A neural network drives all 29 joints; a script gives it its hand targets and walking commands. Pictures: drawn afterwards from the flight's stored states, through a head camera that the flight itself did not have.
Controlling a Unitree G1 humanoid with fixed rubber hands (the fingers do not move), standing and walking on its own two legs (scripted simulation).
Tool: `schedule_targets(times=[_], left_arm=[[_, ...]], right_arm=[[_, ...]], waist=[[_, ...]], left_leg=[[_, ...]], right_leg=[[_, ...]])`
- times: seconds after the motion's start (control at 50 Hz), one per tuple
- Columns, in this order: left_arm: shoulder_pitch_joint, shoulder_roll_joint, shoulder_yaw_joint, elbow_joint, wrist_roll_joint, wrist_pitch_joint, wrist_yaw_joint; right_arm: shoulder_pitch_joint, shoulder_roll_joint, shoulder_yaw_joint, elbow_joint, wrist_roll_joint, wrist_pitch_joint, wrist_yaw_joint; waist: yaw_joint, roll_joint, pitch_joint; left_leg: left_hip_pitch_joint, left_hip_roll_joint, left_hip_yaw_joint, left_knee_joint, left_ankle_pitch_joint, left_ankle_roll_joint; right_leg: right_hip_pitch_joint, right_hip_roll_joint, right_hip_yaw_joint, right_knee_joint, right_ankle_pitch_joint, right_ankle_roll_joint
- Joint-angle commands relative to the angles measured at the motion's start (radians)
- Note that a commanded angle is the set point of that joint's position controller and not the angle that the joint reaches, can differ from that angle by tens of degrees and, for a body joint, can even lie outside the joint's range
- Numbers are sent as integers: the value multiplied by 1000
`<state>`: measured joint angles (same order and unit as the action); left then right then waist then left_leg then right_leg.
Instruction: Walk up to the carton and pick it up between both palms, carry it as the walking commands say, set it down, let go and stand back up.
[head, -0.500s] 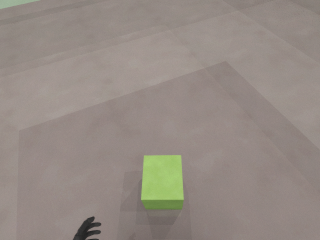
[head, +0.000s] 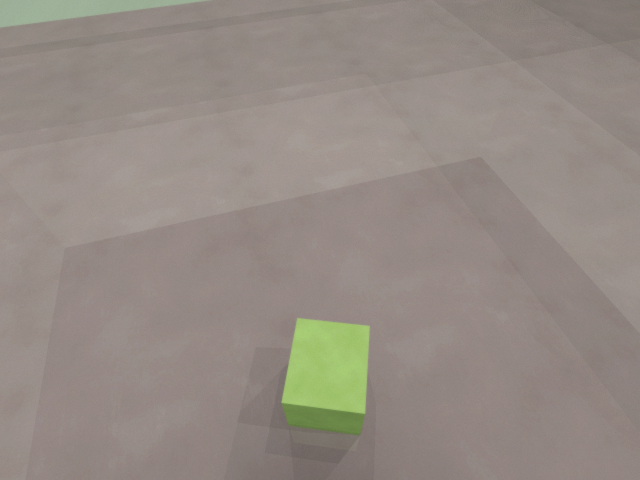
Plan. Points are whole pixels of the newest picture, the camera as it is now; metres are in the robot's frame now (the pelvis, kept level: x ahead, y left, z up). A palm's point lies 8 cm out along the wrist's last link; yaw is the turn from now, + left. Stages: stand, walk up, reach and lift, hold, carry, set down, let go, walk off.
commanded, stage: walk up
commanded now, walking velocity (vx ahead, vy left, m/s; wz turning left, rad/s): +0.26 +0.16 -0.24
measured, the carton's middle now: (328, 376) +0.48 +0.04 -0.67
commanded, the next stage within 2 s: none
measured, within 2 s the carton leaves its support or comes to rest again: neither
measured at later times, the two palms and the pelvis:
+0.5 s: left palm out of the picture +0.08 +0.34 -0.16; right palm out of the picture +0.09 -0.11 -0.11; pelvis +0.07 +0.12 +0.00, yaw -4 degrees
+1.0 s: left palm (154, 422) +0.20 +0.28 -0.12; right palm out of the picture +0.03 -0.17 -0.16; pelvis +0.08 +0.06 +0.00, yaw -6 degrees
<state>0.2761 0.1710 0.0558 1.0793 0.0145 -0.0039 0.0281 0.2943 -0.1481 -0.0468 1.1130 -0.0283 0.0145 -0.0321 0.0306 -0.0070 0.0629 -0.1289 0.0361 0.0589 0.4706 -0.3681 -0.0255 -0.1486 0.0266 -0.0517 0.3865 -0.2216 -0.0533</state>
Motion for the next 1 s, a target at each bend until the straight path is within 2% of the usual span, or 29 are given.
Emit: schedule_targets(times=[0.0, 0.02, 0.06, 0.1, 0.16, 0.18, 0.24, 0.28, 0.3, 0.32, 0.34, 0.36, 0.38, 0.4, 0.44, 0.46, 0.48, 0.54, 0.62, 0.64, 0.72, 0.8, 0.82, 0.86, 0.88, 0.9, 0.92, 0.94, 0.98], left_arm=[[224, 277, 66, 20, 1, 29, 14], [209, 216, 57, 18, -16, 23, 17], [132, 134, 41, 0, 4, -3, 2], [87, 126, 29, -13, 22, -28, -2], [89, 128, 33, -7, 14, -27, -16], [86, 113, 22, 3, 14, -25, -10], [164, 183, 42, 33, 16, -4, -5], [151, 152, 35, 29, 15, -4, -5], [163, 69, 29, 40, 20, -17, -8], [161, -3, -3, -1, 19, -21, -4], [141, 27, 1, 5, -1, 5, 0], [117, 21, -7, -10, -6, 22, -1], [101, 60, 17, 1, -7, 37, 0], [155, 19, 6, 28, -19, 44, -9], [193, 19, 15, 58, -14, 59, -17], [155, 47, 24, 49, -9, 61, -16], [195, 1, 15, 54, -4, 70, -5], [17, 60, 34, 5, -4, 56, 5], [-75, 64, 39, -30, 5, 78, -11], [-70, 66, 45, -32, 8, 80, -13], [-154, 65, 39, -74, -4, 74, 0], [-135, 25, 20, -67, -1, 48, -2], [-138, 0, -1, -78, -8, 49, -1], [-35, 87, 18, -67, -11, 22, 3], [-28, 153, 30, -68, 6, 1, 17], [48, 209, 44, -71, 9, -6, 16], [-7, 205, 28, -88, 26, -1, 15], [-19, 142, 14, -64, 13, -3, 17], [-88, 98, 0, -91, 5, -3, 25]], right_arm=[[-61, -203, -43, -87, -46, 25, 17], [-49, -123, -30, -88, -46, 21, 32], [-42, -71, -8, -86, -11, -13, 27], [-40, -115, -19, -96, -2, -20, 41], [-38, -106, -15, -148, 16, -8, 52], [-21, -52, 0, -131, 7, -14, 46], [-85, -61, -8, -152, 7, -25, 45], [72, -81, -14, -74, 2, -57, 19], [180, -154, -35, -65, 0, -75, 8], [177, -300, -47, -68, 2, -75, -4], [93, -288, -31, -105, 0, -67, -1], [37, -179, 1, -138, 7, -64, 6], [2, -169, 9, -122, 4, -75, 8], [-34, -122, 22, -132, 6, -71, 10], [26, -125, 11, -122, 5, -78, 11], [47, -90, 19, -98, 0, -75, 4], [60, -126, 16, -99, 15, -79, -1], [86, -148, 6, -100, -4, -82, -17], [149, -183, -17, -89, -13, -66, -36], [188, -171, -13, -79, -13, -56, -41], [55, -144, -10, -127, -16, -61, -34], [130, -168, -25, -72, -9, -37, -21], [123, -188, -32, -68, -17, -33, -20], [107, -148, -33, -80, 6, -22, -2], [135, -88, -12, -86, 28, -18, -7], [91, -51, -1, -121, 15, -9, -2], [75, -72, -19, -111, 32, 21, -20], [51, -98, -27, -112, 17, 39, -22], [50, -115, -41, -117, 1, 40, -8]], waist=[[70, -46, 145], [54, -55, 170], [20, -136, 91], [12, -167, 40], [16, -278, 31], [-22, -286, 67], [28, -220, 28], [-60, -144, -1], [-101, 52, -80], [-86, 375, -30], [-56, 368, 52], [-49, 246, 73], [-22, 202, 65], [5, 153, 29], [-10, 193, -47], [-4, 208, -40], [10, 285, -44], [-35, 213, -47], [-75, 162, -72], [-64, 107, -67], [-47, 199, -57], [-85, 228, -97], [-61, 278, -2], [-27, 192, -113], [-36, -11, -187], [5, -208, -253], [23, -274, -210], [12, -216, -148], [-52, -201, -12]], left_leg=[[-511, 15, -29, 422, -179, -12], [-551, 49, -38, 463, -89, -7], [-428, 80, -73, 472, 3, -2], [-374, 74, -46, 440, 75, -30], [-255, 36, 21, 257, 37, -66], [-192, 16, 56, 210, 35, -71], [-69, -34, 118, 10, 123, -83], [97, -10, 105, -70, 229, -79], [206, 154, -51, -205, 94, -64], [202, 414, -323, -295, 205, -44], [-99, 456, -321, -248, 468, 60], [-177, 368, -251, -252, 566, 84], [-120, 287, -176, -195, 711, 54], [-73, 250, -137, -210, 552, 29], [34, 222, -91, -153, 761, 24], [3, 211, -70, -151, 697, 58], [-1, 210, -47, -171, 682, 25], [57, 285, -41, -109, 964, 127], [117, 387, -166, -107, 843, 197], [151, 397, -206, -96, 886, 165], [77, 306, -116, -134, 641, 176], [139, 195, 31, -37, 731, 154], [32, 248, 2, -27, 875, 158], [-32, 178, 28, 79, 798, 88], [-165, 150, 43, 123, 444, 44], [-291, 80, 56, 289, -204, 9], [-270, 67, 4, 414, -274, -8], [-231, 78, -50, 425, -235, -3], [-294, 64, -51, 476, -130, 3]], right_leg=[[46, -480, 703, -312, -767, -147], [39, -507, 668, -314, -665, -153], [-32, -386, 490, -312, -360, -120], [-23, -311, 310, -294, -272, -79], [-133, -256, 253, -306, -326, -49], [-176, -210, 181, -286, -281, -29], [-198, -186, 176, -188, -302, -60], [-250, -117, 87, 0, -218, -18], [-303, -86, 65, 206, -226, -4], [-439, -9, 14, 445, -427, 68], [-290, -64, 112, 475, -362, 59], [-206, -90, 118, 478, -327, 54], [-227, -66, 95, 491, -267, 61], [-237, -76, 93, 490, -250, 77], [-213, -56, 54, 485, -179, 80], [-199, -41, 54, 496, -169, 85], [-203, -44, 49, 487, -133, 91], [-266, -41, 42, 514, -149, 82], [-370, -38, 50, 591, -229, 95], [-406, -26, 112, 618, -239, 109], [-364, -30, 93, 485, -209, 103], [-232, 26, -46, 206, -153, 75], [-177, -22, -22, 175, -89, 73], [46, -58, -5, -47, 278, 59], [216, -170, 46, 12, 581, 46], [313, -408, 245, 19, 951, -9], [134, -464, 254, 31, 958, -151], [17, -438, 270, -48, 717, -149], [-1, -312, 137, -36, 775, -77]])
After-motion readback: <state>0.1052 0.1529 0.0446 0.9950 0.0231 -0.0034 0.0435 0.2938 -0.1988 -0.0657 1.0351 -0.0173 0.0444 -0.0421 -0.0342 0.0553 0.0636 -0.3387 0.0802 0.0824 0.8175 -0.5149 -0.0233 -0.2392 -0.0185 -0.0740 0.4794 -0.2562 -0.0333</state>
